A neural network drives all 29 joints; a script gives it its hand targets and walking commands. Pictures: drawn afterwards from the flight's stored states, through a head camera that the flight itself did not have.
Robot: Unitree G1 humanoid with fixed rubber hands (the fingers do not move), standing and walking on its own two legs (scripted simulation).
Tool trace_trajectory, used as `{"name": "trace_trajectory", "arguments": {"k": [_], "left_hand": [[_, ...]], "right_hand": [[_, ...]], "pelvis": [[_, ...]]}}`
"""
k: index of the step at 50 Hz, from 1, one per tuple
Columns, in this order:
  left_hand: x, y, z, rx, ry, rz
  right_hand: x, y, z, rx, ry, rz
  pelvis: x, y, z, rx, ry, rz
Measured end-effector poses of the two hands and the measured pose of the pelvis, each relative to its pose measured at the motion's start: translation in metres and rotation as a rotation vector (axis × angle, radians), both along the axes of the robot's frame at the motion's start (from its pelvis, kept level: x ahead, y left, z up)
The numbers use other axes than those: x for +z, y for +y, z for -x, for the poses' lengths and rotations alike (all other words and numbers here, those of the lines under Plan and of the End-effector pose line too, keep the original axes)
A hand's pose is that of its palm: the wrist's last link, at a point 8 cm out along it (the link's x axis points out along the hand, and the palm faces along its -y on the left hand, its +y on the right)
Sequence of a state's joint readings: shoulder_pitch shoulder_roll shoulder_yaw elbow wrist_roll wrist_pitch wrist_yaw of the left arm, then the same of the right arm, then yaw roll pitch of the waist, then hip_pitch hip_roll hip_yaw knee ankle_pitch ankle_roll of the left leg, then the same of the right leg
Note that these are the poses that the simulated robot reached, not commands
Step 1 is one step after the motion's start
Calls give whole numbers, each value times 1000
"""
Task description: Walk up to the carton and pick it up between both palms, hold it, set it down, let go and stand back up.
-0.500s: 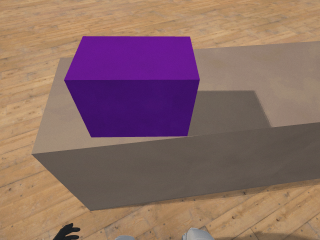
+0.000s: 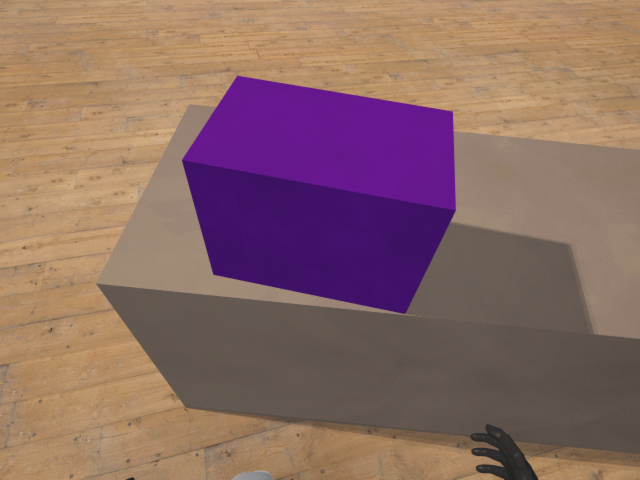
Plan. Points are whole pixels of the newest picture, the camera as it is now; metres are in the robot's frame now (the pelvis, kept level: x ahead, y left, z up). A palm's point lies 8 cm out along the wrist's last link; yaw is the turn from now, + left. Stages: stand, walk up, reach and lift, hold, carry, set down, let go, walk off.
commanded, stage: walk up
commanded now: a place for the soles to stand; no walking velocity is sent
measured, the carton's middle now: (324, 199) +0.50 +0.01 +0.05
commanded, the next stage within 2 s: reach and lift in 1.66 s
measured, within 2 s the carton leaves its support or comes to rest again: neither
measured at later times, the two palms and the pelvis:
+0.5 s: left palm out of the picture +0.04 +0.28 -0.10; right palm out of the picture +0.09 -0.25 -0.10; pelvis +0.02 +0.01 +0.01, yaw +5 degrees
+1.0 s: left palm out of the picture +0.06 +0.29 -0.10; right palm (484, 446) +0.19 -0.22 -0.09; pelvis +0.05 +0.02 +0.01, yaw +7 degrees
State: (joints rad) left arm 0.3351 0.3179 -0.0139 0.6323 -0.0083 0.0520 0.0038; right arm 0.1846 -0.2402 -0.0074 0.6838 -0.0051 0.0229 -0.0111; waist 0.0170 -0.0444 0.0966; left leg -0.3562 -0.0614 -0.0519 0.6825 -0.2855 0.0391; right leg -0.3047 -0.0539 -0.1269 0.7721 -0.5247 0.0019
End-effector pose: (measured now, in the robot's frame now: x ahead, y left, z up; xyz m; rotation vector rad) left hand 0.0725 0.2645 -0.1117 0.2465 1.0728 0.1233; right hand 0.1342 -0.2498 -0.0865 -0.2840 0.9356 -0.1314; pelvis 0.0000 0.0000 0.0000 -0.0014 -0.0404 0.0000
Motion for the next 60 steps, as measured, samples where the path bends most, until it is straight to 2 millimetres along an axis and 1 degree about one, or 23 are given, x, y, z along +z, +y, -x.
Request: {"name": "trace_trajectory", "arguments": {"k": [3, 7, 10, 13, 18, 21, 23, 26, 30, 35, 39, 44, 48, 54, 60], "left_hand": [[6, -4, 0, 8, -39, -1], [17, -7, 7, 14, -62, -7], [23, -6, 12, 23, -61, -13], [26, -2, 15, 32, -59, -19], [24, 4, 20, 48, -38, -24], [21, 8, 24, 52, -25, -32], [17, 12, 27, 64, -9, -32], [9, 20, 31, 87, 25, -24], [4, 23, 29, 104, 63, -6], [8, 19, 23, 125, 62, -10], [14, 17, 19, 134, 49, -18], [15, 22, 16, 149, 50, -27], [14, 25, 13, 161, 47, -28], [12, 21, 12, 158, 45, -19], [11, 18, 16, 152, 48, -14]], "right_hand": [[2, -3, -5, 16, -1, 5], [5, -3, -8, 30, -6, -26], [4, -1, -4, 38, -1, -42], [0, -2, 6, 40, 28, -45], [-7, -4, 26, 28, 103, -32], [-9, -3, 37, 22, 143, -23], [-10, -1, 42, 17, 167, -16], [-10, 6, 43, 14, 188, -9], [-7, 14, 37, 8, 192, -3], [-7, 16, 25, 22, 217, 7], [-10, 20, 2, 48, 192, -8], [-9, 30, -29, 83, 124, -28], [-6, 34, -46, 96, 86, -31], [-4, 34, -56, 96, 74, -25], [-5, 31, -51, 88, 82, -23]], "pelvis": [[2, -3, 3, 16, 5, 4], [8, -6, 3, 33, 7, 12], [11, -6, 3, 40, 8, 13], [12, -5, 3, 51, 12, 15], [13, -3, 2, 67, 18, 19], [12, 0, -3, 79, 16, 22], [11, 3, -10, 86, 14, 23], [10, 10, -20, 98, 12, 19], [11, 16, -29, 115, 26, 7], [14, 15, -39, 133, 34, 1], [15, 16, -47, 127, 32, 12], [14, 18, -52, 121, 28, 7], [13, 19, -54, 121, 27, 1], [12, 19, -55, 120, 27, 4], [12, 18, -52, 118, 21, 5]]}}
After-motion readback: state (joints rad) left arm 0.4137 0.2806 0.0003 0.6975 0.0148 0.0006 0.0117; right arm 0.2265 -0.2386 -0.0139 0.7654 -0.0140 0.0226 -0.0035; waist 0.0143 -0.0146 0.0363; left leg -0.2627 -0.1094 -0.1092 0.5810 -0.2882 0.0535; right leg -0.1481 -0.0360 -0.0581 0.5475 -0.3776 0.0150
